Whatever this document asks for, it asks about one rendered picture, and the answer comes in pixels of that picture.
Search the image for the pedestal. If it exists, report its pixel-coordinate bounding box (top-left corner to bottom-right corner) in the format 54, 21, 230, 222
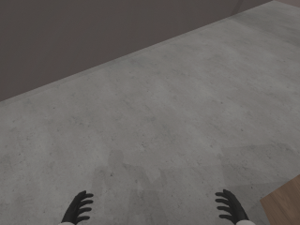
260, 174, 300, 225

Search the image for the left robot hand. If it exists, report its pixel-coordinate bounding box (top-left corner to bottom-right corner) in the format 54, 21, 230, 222
61, 190, 94, 225

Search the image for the right robot hand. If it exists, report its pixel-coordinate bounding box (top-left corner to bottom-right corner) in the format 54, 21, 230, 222
215, 189, 249, 225

